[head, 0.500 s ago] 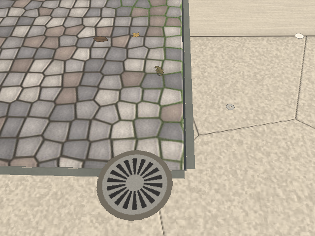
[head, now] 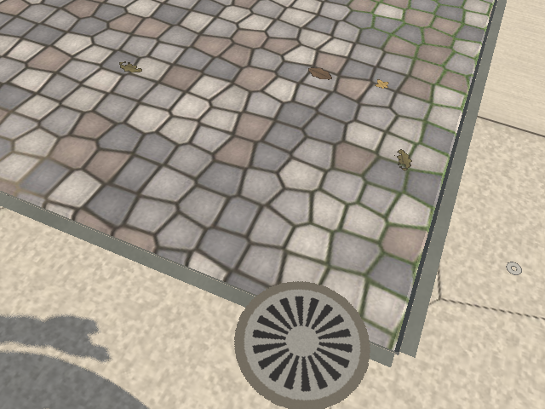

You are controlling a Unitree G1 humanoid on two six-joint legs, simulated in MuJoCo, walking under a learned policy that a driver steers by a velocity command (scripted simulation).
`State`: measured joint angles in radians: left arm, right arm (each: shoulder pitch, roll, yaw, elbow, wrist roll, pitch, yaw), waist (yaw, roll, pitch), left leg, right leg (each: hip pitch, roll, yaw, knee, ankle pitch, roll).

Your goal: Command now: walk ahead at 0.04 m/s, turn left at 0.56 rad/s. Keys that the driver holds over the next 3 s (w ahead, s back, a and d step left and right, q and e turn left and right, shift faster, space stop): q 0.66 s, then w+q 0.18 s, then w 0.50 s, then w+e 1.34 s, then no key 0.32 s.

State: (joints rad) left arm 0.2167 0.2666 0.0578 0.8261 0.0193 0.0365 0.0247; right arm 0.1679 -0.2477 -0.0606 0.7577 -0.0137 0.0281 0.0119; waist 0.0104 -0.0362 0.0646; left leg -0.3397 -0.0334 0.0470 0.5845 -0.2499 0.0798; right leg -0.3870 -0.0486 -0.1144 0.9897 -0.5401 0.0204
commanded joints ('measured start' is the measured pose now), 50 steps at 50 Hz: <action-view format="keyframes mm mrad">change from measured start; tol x32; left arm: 1 -12 85 20 -81 2 -9 2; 50 -18 123 23 -120 27 -49 -79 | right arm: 1 33 -157 -43 -45 14 10 -25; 50 189 -163 -6 -1 9 -79 2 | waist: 1 -10 138 -70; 50 -22 125 -2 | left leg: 1 193 254 -330 -274 412 184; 18 38 131 -516 -217 149 72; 21 -236 -129 -145 277 -310 -71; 25 -186 -58 -134 585 -152 -100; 40 247 -27 67 -134 -118 -16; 43 404 413 -776 -469 -491 208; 50 392 192 -279 -424 288 122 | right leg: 1 -198 -7 138 105 83 13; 18 206 112 141 -553 222 -35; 21 203 -365 603 -820 238 -238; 31 402 -220 198 -649 746 -230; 39 183 -246 143 -710 75 -172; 42 -324 -23 -118 -68 -132 -24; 50 -320 -30 74 12 348 0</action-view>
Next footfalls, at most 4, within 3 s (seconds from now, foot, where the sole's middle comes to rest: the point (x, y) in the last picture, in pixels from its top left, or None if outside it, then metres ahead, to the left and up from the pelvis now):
0.38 right None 0.06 -0.12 -0.77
0.82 left None -0.05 0.07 -0.77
1.30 right None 0.34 0.13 -0.77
1.82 left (82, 391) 0.49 0.44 -0.77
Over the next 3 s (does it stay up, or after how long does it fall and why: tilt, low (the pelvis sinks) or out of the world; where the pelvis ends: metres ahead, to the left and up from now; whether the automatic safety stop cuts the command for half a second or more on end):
stays up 0.97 0.36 0.00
